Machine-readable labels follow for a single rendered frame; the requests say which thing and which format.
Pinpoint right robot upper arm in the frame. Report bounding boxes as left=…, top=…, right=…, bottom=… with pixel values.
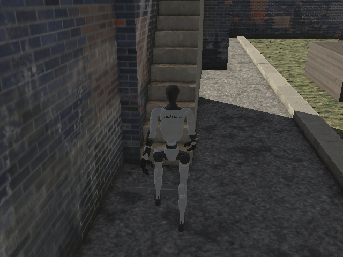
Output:
left=183, top=108, right=196, bottom=135

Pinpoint robot right forearm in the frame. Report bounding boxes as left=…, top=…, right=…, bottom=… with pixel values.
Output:
left=189, top=129, right=197, bottom=145

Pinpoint left robot shin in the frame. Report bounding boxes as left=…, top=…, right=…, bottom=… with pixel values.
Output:
left=154, top=168, right=162, bottom=199

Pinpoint left robot hand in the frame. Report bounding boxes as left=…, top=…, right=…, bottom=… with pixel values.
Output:
left=140, top=158, right=153, bottom=175

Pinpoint left robot upper arm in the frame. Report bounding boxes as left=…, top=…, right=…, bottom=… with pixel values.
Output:
left=149, top=108, right=161, bottom=138

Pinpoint right robot hand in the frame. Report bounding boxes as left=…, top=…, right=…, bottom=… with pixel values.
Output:
left=184, top=142, right=196, bottom=151

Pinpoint robot left forearm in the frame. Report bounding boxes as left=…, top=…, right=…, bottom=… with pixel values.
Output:
left=142, top=131, right=154, bottom=160

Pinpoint robot head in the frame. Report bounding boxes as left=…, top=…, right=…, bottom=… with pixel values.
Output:
left=164, top=85, right=182, bottom=110

